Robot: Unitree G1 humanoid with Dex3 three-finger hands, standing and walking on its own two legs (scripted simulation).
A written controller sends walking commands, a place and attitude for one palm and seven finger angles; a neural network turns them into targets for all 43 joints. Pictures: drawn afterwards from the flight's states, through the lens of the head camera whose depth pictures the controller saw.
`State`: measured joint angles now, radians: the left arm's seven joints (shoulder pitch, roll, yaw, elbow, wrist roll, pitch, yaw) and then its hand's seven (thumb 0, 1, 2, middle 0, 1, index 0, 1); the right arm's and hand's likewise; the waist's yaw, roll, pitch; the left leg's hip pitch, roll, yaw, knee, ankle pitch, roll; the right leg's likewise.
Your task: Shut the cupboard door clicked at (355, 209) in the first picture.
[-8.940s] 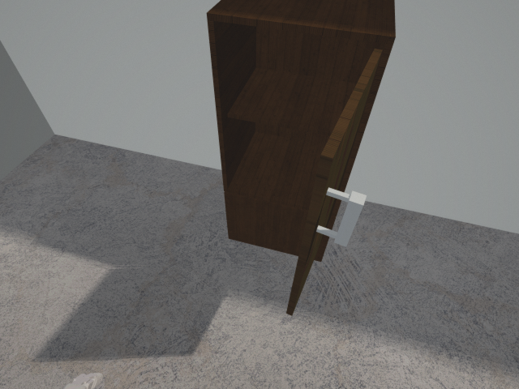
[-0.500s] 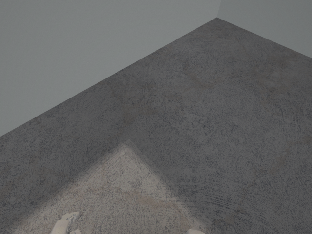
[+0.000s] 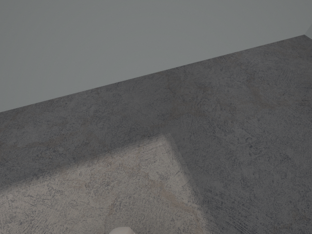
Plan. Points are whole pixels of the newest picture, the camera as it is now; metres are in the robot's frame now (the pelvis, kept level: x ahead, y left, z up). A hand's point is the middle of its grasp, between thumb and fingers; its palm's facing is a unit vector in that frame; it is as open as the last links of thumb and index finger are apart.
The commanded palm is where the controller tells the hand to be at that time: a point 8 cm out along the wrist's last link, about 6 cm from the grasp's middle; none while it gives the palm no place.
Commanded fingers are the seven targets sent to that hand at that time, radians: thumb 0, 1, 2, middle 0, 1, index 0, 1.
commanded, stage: walk to a spot facing it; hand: left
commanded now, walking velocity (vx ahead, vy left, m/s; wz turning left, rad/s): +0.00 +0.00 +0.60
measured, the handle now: out of the picture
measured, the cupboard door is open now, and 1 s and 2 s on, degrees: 81 81 81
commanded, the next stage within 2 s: none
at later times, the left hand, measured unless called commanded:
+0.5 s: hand out of the picture +0.08 +0.23 -0.14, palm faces +0.28 -0.92 -0.27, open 7.4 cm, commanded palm none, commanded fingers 0.00 0.90 0.90 -0.20 -0.30 -0.20 -0.30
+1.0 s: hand out of the picture -0.09 +0.17 -0.18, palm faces +0.64 -0.73 -0.22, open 7.4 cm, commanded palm none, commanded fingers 0.00 0.90 0.90 -0.20 -0.30 -0.20 -0.30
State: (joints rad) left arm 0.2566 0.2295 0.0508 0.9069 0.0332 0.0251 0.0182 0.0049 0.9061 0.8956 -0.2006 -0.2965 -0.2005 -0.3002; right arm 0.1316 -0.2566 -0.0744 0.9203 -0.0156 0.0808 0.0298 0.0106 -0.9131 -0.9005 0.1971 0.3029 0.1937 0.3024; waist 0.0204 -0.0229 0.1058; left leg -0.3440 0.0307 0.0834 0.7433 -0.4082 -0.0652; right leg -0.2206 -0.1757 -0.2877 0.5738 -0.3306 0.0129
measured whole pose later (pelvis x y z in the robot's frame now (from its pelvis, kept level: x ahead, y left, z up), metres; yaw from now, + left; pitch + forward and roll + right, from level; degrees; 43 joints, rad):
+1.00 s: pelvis +0.12 +0.10 -0.02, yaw +36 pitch +0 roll +0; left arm 0.51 0.19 0.04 1.07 0.02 -0.02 0.00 0.01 0.91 0.90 -0.20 -0.30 -0.20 -0.30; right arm 0.05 -0.25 -0.05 0.88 -0.03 -0.01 0.05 0.01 -0.91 -0.90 0.20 0.30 0.19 0.30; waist 0.06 -0.01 0.12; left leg -0.44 0.01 0.14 0.66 -0.17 0.08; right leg -0.08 -0.22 -0.25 0.84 -0.49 0.09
